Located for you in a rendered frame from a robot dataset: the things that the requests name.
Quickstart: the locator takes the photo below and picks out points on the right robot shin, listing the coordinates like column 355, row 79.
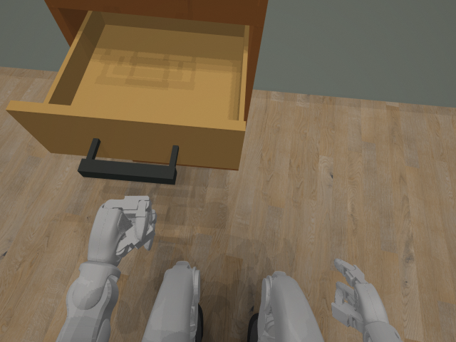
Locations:
column 265, row 326

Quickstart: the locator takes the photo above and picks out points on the right robot forearm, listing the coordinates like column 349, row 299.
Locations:
column 380, row 332

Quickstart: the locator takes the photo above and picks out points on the robot shin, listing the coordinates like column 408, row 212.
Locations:
column 194, row 311
column 265, row 326

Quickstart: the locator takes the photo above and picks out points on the robot right hand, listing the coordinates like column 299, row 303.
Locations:
column 364, row 304

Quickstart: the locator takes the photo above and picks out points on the cabinet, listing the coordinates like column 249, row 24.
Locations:
column 69, row 15

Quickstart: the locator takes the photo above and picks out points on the left robot forearm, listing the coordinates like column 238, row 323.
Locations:
column 90, row 301

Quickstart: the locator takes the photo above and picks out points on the left robot shin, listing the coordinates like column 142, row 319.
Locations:
column 194, row 311

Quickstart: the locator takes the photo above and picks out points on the robot left hand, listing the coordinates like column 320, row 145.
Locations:
column 133, row 217

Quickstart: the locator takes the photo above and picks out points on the drawer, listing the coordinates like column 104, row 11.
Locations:
column 141, row 84

